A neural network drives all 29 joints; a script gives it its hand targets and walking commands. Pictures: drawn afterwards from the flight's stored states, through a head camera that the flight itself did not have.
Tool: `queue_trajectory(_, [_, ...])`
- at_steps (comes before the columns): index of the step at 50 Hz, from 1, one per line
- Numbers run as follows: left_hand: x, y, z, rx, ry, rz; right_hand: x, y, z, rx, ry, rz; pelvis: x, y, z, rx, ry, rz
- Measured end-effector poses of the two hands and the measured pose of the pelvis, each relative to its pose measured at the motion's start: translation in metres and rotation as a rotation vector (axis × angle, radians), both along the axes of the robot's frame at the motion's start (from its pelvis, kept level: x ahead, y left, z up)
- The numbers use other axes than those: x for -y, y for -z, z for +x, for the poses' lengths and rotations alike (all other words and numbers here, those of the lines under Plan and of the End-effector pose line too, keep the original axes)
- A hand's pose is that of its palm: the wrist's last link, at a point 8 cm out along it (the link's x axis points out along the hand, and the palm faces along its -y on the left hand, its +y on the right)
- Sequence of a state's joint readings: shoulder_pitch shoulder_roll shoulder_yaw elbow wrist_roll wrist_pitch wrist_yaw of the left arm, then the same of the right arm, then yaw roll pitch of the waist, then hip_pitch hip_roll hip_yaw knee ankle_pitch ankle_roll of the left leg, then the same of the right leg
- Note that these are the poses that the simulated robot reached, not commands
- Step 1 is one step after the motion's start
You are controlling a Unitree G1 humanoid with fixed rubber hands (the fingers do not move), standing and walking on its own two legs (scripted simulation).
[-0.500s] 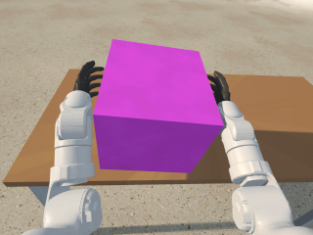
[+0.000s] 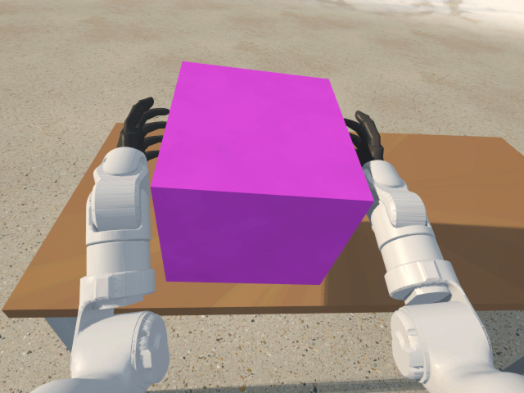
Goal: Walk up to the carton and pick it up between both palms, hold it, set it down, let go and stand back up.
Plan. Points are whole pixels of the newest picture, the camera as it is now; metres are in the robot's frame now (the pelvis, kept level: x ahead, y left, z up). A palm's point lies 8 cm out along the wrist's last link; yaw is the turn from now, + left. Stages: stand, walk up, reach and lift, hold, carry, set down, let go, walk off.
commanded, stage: hold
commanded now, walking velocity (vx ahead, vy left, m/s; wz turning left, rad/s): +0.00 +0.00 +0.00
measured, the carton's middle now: (252, 174) +0.40 +0.00 +0.16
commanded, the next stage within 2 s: none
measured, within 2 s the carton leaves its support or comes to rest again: neither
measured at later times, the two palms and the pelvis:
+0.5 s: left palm (136, 148) +0.37 +0.17 +0.23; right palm (370, 159) +0.37 -0.17 +0.22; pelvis +0.00 +0.00 +0.00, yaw +0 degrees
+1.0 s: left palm (135, 151) +0.36 +0.17 +0.23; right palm (370, 161) +0.37 -0.17 +0.22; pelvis +0.00 +0.00 +0.00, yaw +0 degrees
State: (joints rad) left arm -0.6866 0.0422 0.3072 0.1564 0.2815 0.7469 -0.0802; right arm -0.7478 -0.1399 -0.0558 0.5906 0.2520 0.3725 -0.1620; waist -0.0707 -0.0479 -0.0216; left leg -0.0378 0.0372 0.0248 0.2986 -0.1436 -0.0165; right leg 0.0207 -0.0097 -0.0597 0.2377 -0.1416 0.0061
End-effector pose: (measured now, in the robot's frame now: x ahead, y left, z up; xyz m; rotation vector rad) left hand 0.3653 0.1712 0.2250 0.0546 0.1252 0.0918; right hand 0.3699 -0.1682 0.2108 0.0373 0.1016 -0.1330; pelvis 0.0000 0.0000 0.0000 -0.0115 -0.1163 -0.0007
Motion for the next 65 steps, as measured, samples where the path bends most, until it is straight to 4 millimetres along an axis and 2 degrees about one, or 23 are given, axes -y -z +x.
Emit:
queue_trajectory(9, [0.0008, -0.0028, -0.0071, -0.014, -0.007, -0.006, 0.0007, -0.0036, -0.0056, -0.013, -0.004, 0.002, -0.0013, 0.0002, -0.0027, 0.008, 0.005, 0.002])
queue_trajectory(21, [0.0033, -0.0077, -0.001, -0.024, -0.007, -0.007, 0.0033, -0.0075, -0.0001, -0.023, -0.005, 0.003, 0.0022, 0.0, -0.0057, -0.012, 0.007, 0.003])
queue_trajectory(32, [0.0032, -0.0053, -0.0036, -0.008, -0.005, -0.014, 0.0033, -0.0105, -0.0017, -0.006, -0.006, -0.01, 0.0034, 0.0001, 0.001, 0.008, -0.001, 0.0])
queue_trajectory(65, [0.0016, -0.0017, -0.0032, -0.022, -0.005, -0.012, 0.0019, -0.008, -0.0012, -0.018, -0.005, -0.003, 0.0024, 0.0, -0.001, 0.006, 0.001, 0.001])
